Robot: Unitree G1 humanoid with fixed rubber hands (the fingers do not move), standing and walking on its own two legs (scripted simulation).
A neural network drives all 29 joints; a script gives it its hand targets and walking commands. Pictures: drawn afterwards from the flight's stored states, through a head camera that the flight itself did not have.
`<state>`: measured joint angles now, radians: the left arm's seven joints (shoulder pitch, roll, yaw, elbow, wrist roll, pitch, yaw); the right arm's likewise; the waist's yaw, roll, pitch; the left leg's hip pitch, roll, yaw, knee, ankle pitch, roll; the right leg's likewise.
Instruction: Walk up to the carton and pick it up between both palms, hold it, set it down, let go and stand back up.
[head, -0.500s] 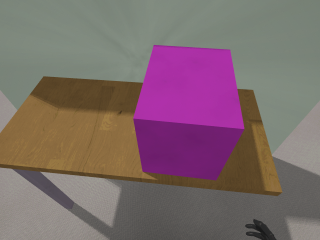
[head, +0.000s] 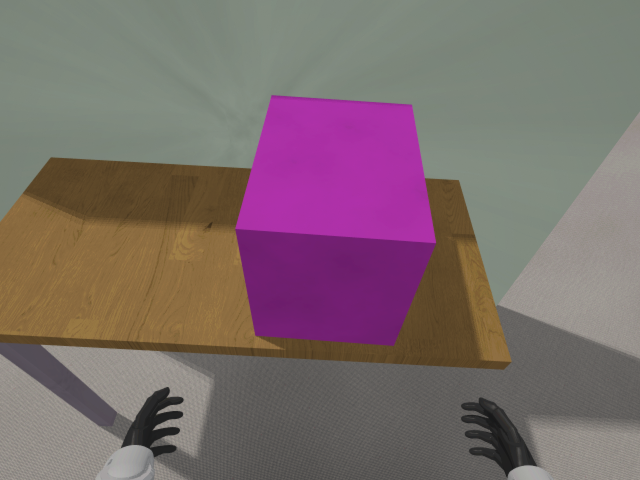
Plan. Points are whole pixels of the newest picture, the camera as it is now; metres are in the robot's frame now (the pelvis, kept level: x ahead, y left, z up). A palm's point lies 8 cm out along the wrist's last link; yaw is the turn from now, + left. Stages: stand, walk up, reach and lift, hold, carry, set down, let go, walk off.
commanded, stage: reach and lift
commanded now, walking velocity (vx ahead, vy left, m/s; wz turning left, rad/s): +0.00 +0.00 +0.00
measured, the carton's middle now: (332, 221) +0.50 +0.00 +0.01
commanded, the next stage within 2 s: none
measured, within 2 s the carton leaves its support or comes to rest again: neither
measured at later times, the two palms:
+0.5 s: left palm (126, 429) +0.19 +0.26 -0.05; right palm (487, 420) +0.21 -0.19 -0.05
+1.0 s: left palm (141, 382) +0.23 +0.25 -0.02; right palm (488, 383) +0.24 -0.19 -0.02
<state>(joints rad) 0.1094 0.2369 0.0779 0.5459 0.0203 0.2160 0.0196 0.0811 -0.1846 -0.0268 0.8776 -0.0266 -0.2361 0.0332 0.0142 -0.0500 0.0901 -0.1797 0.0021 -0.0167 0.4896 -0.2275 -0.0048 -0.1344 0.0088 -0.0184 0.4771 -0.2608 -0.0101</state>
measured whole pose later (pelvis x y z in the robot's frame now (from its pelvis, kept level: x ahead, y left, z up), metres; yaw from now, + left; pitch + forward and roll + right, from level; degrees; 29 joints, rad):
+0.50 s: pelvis +0.01 +0.00 +0.00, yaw -1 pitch -5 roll +0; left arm 0.14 0.29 0.04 0.56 -0.14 -0.04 -0.02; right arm 0.11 -0.10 -0.02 0.69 0.03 -0.24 -0.03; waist 0.05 -0.03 0.06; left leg -0.13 0.01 0.01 0.42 -0.21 -0.01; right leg -0.09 0.01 0.00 0.42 -0.25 -0.01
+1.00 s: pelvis +0.04 +0.00 +0.00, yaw -1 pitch -3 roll -1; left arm 0.16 0.29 -0.01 0.53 -0.20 -0.33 -0.04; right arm 0.14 -0.14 0.05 0.63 0.21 -0.43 -0.04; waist 0.04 -0.02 0.04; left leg -0.12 0.01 0.01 0.44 -0.26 0.00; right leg -0.06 0.01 0.00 0.39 -0.27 -0.01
